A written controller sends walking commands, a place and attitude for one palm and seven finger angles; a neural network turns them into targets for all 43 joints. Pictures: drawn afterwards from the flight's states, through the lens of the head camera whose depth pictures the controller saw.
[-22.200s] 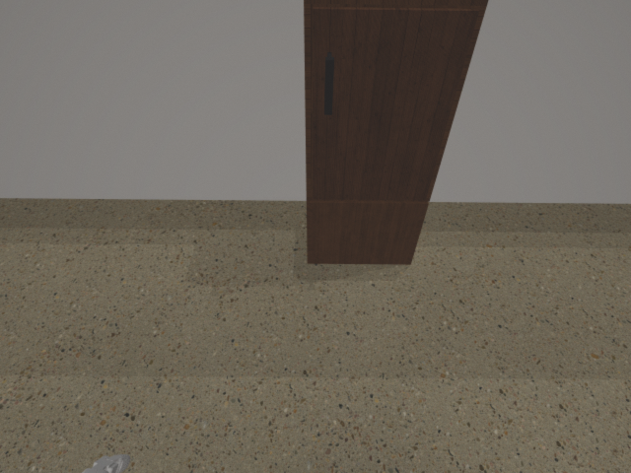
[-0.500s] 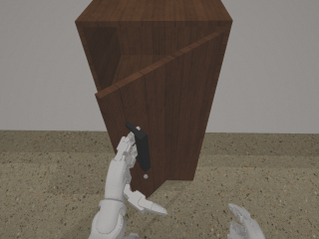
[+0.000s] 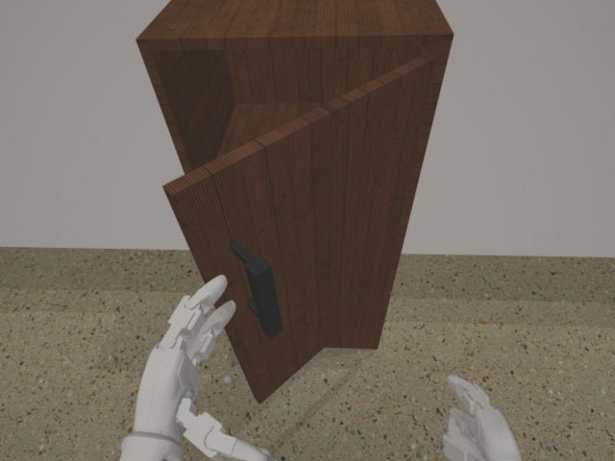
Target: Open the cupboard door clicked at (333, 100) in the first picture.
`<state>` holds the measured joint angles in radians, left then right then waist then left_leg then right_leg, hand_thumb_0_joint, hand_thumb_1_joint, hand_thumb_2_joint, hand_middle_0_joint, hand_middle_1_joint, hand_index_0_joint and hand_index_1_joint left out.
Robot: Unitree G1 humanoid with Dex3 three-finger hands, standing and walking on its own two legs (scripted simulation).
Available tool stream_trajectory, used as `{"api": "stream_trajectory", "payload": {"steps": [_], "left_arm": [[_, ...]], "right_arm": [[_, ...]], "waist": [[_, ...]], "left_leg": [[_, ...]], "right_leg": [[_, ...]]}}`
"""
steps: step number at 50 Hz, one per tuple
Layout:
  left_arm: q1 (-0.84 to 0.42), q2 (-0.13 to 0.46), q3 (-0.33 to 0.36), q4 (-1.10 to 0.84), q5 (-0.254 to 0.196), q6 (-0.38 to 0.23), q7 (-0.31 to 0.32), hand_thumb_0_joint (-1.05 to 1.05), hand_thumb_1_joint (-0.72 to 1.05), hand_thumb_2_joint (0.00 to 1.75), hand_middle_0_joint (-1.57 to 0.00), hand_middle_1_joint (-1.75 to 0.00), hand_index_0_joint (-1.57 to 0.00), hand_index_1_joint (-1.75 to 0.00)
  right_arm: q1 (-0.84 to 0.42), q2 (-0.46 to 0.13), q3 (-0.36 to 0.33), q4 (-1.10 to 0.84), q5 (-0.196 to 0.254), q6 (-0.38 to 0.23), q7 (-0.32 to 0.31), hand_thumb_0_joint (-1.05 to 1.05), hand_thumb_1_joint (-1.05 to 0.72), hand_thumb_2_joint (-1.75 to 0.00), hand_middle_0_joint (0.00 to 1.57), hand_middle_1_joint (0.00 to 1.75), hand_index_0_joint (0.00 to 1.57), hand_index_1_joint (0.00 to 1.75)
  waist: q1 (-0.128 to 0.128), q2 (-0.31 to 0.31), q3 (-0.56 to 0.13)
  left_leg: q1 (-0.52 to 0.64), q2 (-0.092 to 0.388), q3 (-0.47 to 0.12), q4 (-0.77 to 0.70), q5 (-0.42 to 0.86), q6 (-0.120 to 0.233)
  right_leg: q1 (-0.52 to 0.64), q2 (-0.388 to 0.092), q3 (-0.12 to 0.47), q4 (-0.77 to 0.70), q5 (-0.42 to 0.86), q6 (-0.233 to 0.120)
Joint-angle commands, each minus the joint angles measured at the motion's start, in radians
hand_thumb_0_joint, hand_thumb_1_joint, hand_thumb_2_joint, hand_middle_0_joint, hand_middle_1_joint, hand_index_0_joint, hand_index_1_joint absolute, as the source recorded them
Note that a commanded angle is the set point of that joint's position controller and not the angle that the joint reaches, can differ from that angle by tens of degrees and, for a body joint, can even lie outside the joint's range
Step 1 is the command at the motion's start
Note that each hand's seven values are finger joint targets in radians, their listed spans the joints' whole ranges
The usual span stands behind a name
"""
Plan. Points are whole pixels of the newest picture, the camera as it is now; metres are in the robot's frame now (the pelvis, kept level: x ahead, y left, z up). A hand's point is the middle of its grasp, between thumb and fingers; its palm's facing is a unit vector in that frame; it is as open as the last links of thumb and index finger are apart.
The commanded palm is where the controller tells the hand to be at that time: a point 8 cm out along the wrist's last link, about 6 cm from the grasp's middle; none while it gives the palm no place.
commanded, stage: slide the hand sideways off the handle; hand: left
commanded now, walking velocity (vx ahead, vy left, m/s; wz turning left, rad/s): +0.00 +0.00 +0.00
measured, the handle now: (256, 290) +0.31 +0.08 +0.09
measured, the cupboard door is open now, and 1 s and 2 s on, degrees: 44 44 44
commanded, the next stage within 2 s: draw the hand back to the body in 0.22 s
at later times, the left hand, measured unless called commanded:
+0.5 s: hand (170, 390) +0.18 +0.15 +0.10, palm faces -0.03 -1.00 -0.04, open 16.3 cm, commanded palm +0.15 +0.21 +0.11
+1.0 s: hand (71, 375) +0.18 +0.22 +0.15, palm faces +0.20 -0.95 -0.25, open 15.1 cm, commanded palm +0.15 +0.28 +0.16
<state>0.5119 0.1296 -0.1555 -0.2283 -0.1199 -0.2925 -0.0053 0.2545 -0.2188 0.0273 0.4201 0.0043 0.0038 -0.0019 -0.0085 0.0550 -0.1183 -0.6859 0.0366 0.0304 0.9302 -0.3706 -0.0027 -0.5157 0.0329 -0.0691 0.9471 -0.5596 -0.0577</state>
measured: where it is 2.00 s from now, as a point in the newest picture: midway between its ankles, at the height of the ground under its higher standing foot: outside the picture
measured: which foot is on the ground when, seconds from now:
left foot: down 0.00-1.00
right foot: down 0.00-1.00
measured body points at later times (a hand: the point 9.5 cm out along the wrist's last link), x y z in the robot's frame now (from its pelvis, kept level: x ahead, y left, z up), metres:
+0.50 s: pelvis -0.01 +0.01 +0.00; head +0.00 -0.01 +0.45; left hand +0.18 +0.20 +0.10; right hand +0.17 -0.22 -0.08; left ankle +0.06 +0.12 -0.68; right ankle -0.04 -0.08 -0.68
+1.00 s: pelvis +0.00 +0.04 +0.03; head -0.02 +0.03 +0.48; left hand +0.16 +0.27 +0.16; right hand +0.19 -0.17 -0.03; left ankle +0.06 +0.12 -0.68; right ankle -0.04 -0.08 -0.68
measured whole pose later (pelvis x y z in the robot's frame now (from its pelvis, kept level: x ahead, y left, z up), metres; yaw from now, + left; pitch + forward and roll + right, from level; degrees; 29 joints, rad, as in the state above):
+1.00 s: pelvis +0.00 +0.04 +0.03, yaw +0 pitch +2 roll -2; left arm 0.59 0.28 0.09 -0.47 -0.10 -0.07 0.06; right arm 0.26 -0.22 0.06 0.47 0.03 -0.08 -0.10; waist 0.04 0.07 -0.09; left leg -0.49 0.02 0.04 0.76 -0.30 0.04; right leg -0.29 0.02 -0.06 0.70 -0.44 -0.01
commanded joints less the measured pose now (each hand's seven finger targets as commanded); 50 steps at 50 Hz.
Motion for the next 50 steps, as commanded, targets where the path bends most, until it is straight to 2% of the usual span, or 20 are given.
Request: {"api": "stream_trajectory", "payload": {"steps": [1, 3, 6, 9, 10, 12, 16, 20, 21, 24, 30, 37, 40, 41, 42, 43, 44, 46, 49, 50], "left_arm": [[0.041, 0.078, 0.173, -0.205, -0.046, -0.069, -0.009, 0.0, -0.5, 0.3, -0.15, -0.3, -0.15, -0.3], [0.067, 0.09, 0.197, -0.214, -0.057, -0.079, -0.033, 0.0, -0.5, 0.3, -0.15, -0.3, -0.15, -0.3], [0.089, 0.106, 0.223, -0.214, -0.08, -0.088, -0.067, 0.0, -0.5, 0.3, -0.15, -0.3, -0.15, -0.3], [0.043, 0.107, 0.195, -0.245, -0.093, -0.117, -0.117, 0.0, -0.5, 0.3, -0.15, -0.3, -0.15, -0.3], [0.012, 0.095, 0.171, -0.251, -0.1, -0.125, -0.135, 0.0, -0.5, 0.3, -0.15, -0.3, -0.15, -0.3], [-0.027, 0.093, 0.154, -0.253, -0.115, -0.145, -0.167, 0.0, -0.5, 0.3, -0.15, -0.3, -0.15, -0.3], [0.009, 0.104, 0.164, -0.223, -0.131, -0.138, -0.186, 0.0, -0.5, 0.3, -0.15, -0.3, -0.15, -0.3], [0.026, 0.195, 0.269, -0.267, -0.114, -0.09, -0.135, 0.0, -0.5, 0.3, -0.15, -0.3, -0.15, -0.3], [0.04, 0.174, 0.262, -0.278, -0.113, -0.074, -0.124, 0.0, -0.5, 0.3, -0.15, -0.3, -0.15, -0.3], [0.051, 0.159, 0.273, -0.295, -0.13, -0.038, -0.104, 0.0, -0.5, 0.3, -0.15, -0.3, -0.15, -0.3], [0.017, 0.15, 0.231, -0.329, -0.149, 0.008, -0.144, 0.0, -0.5, 0.3, -0.15, -0.3, -0.15, -0.3], [-0.011, 0.212, 0.295, -0.407, -0.151, 0.064, -0.151, 0.0, -0.47, 0.32, -0.15, -0.3, -0.15, -0.3], [0.001, 0.238, 0.352, -0.398, -0.162, 0.09, -0.143, 0.0, -0.36, 0.36, -0.16, -0.3, -0.16, -0.3], [-0.003, 0.22, 0.34, -0.421, -0.168, 0.096, -0.144, 0.0, -0.32, 0.37, -0.16, -0.3, -0.16, -0.3], [-0.016, 0.349, 0.365, -0.497, -0.033, 0.11, -0.03, 0.0, -0.29, 0.39, -0.16, -0.3, -0.16, -0.3], [0.039, 0.272, 0.331, -0.456, -0.021, 0.135, 0.021, 0.0, -0.26, 0.4, -0.16, -0.3, -0.16, -0.3], [0.054, 0.244, 0.311, -0.445, -0.012, 0.152, 0.041, 0.0, -0.22, 0.42, -0.16, -0.3, -0.16, -0.3], [0.043, 0.235, 0.294, -0.446, 0.021, 0.168, 0.076, 0.0, -0.15, 0.45, -0.16, -0.3, -0.16, -0.3], [-0.017, 0.267, 0.315, -0.458, 0.049, 0.171, 0.113, 0.0, -0.05, 0.5, -0.17, -0.3, -0.17, -0.3], [-0.018, 0.284, 0.333, -0.438, 0.055, 0.175, 0.124, 0.0, -0.01, 0.51, -0.17, -0.3, -0.17, -0.3]], "right_arm": [[-0.075, -0.09, -0.049, -0.169, 0.01, -0.054, -0.014, 0.0, -0.9, -0.9, 0.2, 0.3, 0.2, 0.3], [-0.073, -0.09, -0.053, -0.165, 0.014, -0.053, -0.017, 0.0, -0.9, -0.9, 0.2, 0.3, 0.2, 0.3], [-0.076, -0.09, -0.056, -0.162, 0.017, -0.055, -0.023, 0.0, -0.9, -0.9, 0.2, 0.3, 0.2, 0.3], [-0.07, -0.1, -0.057, -0.16, 0.018, -0.071, -0.031, 0.0, -0.9, -0.9, 0.2, 0.3, 0.2, 0.3], [-0.065, -0.104, -0.055, -0.159, 0.018, -0.077, -0.034, 0.0, -0.9, -0.9, 0.2, 0.3, 0.2, 0.3], [-0.059, -0.113, -0.055, -0.148, 0.02, -0.096, -0.04, 0.0, -0.9, -0.9, 0.2, 0.3, 0.2, 0.3], [-0.057, -0.118, -0.06, -0.148, 0.023, -0.116, -0.047, 0.0, -0.9, -0.9, 0.2, 0.3, 0.2, 0.3], [-0.075, -0.107, -0.063, -0.159, 0.028, -0.106, -0.05, 0.0, -0.9, -0.9, 0.2, 0.3, 0.2, 0.3], [-0.084, -0.1, -0.058, -0.167, 0.03, -0.104, -0.05, 0.0, -0.9, -0.9, 0.2, 0.3, 0.2, 0.3], [-0.089, -0.095, -0.053, -0.171, 0.038, -0.105, -0.051, 0.0, -0.9, -0.9, 0.2, 0.3, 0.2, 0.3], [-0.087, -0.115, -0.04, -0.164, 0.044, -0.134, -0.061, 0.0, -0.9, -0.9, 0.2, 0.3, 0.2, 0.3], [-0.09, -0.115, -0.026, -0.16, 0.047, -0.16, -0.063, 0.0, -0.9, -0.9, 0.2, 0.3, 0.2, 0.3], [-0.099, -0.117, -0.027, -0.15, 0.05, -0.163, -0.066, 0.0, -0.9, -0.9, 0.2, 0.3, 0.2, 0.3], [-0.104, -0.114, -0.023, -0.154, 0.052, -0.168, -0.065, 0.0, -0.9, -0.9, 0.2, 0.3, 0.2, 0.3], [-0.115, -0.108, -0.021, -0.158, 0.037, -0.152, -0.091, 0.0, -0.9, -0.9, 0.2, 0.3, 0.2, 0.3], [-0.107, -0.091, -0.012, -0.147, 0.03, -0.144, -0.101, 0.0, -0.9, -0.9, 0.2, 0.3, 0.2, 0.3], [-0.107, -0.092, -0.011, -0.146, 0.032, -0.139, -0.103, 0.0, -0.9, -0.9, 0.2, 0.3, 0.2, 0.3], [-0.109, -0.1, -0.01, -0.129, 0.027, -0.134, -0.102, 0.0, -0.9, -0.9, 0.2, 0.3, 0.2, 0.3], [-0.118, -0.11, -0.008, -0.112, 0.019, -0.135, -0.106, 0.0, -0.9, -0.9, 0.2, 0.3, 0.2, 0.3], [-0.126, -0.114, -0.008, -0.102, 0.015, -0.137, -0.11, 0.0, -0.9, -0.9, 0.2, 0.3, 0.2, 0.3]], "waist": [[0.017, -0.136, -0.111], [0.022, -0.108, -0.113], [0.016, -0.111, -0.096], [-0.01, -0.081, -0.083], [-0.026, -0.101, -0.069], [-0.035, -0.073, -0.084], [-0.017, -0.108, -0.108], [0.035, -0.063, -0.143], [0.038, -0.057, -0.136], [0.038, -0.051, -0.102], [0.01, -0.05, -0.059], [0.03, 0.017, -0.06], [0.044, -0.012, -0.058], [0.041, -0.003, -0.052], [0.077, 0.002, -0.045], [0.052, -0.014, 0.001], [0.047, -0.025, 0.033], [0.042, -0.004, 0.039], [0.039, 0.019, 0.045], [0.042, -0.008, 0.06]], "left_leg": [[0.157, -0.043, -0.038, -0.062, 0.157, 0.03], [0.161, -0.045, -0.037, -0.061, 0.167, 0.029], [0.137, -0.047, -0.04, -0.04, 0.159, 0.028], [0.129, -0.047, -0.048, -0.021, 0.137, 0.032], [0.122, -0.045, -0.053, -0.013, 0.125, 0.035], [0.124, -0.044, -0.062, 0.001, 0.113, 0.035], [0.117, -0.04, -0.069, 0.0, 0.109, 0.035], [0.157, -0.039, -0.059, -0.052, 0.125, 0.037], [0.169, -0.039, -0.055, -0.065, 0.128, 0.038], [0.195, -0.036, -0.055, -0.099, 0.11, 0.037], [0.235, -0.027, -0.076, -0.14, 0.081, 0.042], [0.294, -0.021, -0.098, -0.204, 0.061, 0.035], [0.304, -0.016, -0.107, -0.228, 0.046, 0.032], [0.315, -0.018, -0.104, -0.232, 0.054, 0.032], [0.339, -0.012, -0.086, -0.262, 0.038, 0.032], [0.357, -0.015, -0.072, -0.27, 0.034, 0.033], [0.359, -0.012, -0.074, -0.274, 0.025, 0.031], [0.399, -0.005, -0.081, -0.303, 0.034, 0.032], [0.449, -0.004, -0.091, -0.36, 0.02, 0.031], [0.454, -0.001, -0.092, -0.376, 0.021, 0.033]], "right_leg": [[-0.009, -0.036, 0.109, -0.194, 0.543, 0.087], [-0.01, -0.033, 0.104, -0.184, 0.562, 0.086], [-0.011, -0.044, 0.129, -0.193, 0.582, 0.1], [-0.06, -0.047, 0.141, -0.199, 0.525, 0.107], [-0.073, -0.049, 0.147, -0.209, 0.497, 0.112], [-0.1, -0.049, 0.15, -0.206, 0.451, 0.108], [-0.103, -0.047, 0.14, -0.198, 0.406, 0.102], [-0.062, -0.029, 0.109, -0.194, 0.359, 0.076], [-0.062, -0.025, 0.096, -0.196, 0.354, 0.071], [-0.071, -0.008, 0.063, -0.213, 0.315, 0.065], [-0.084, 0.005, 0.042, -0.251, 0.254, 0.062], [-0.069, 0.012, 0.003, -0.256, 0.217, 0.046], [-0.044, 0.018, -0.005, -0.271, 0.205, 0.042], [-0.044, 0.017, -0.007, -0.274, 0.215, 0.043], [-0.035, -0.011, 0.067, -0.367, 0.215, 0.03], [-0.031, -0.021, 0.064, -0.402, 0.193, 0.032], [-0.041, -0.023, 0.062, -0.418, 0.176, 0.035], [-0.009, -0.022, 0.051, -0.429, 0.187, 0.035], [0.032, -0.022, 0.047, -0.464, 0.195, 0.035], [0.049, -0.022, 0.047, -0.48, 0.198, 0.036]]}}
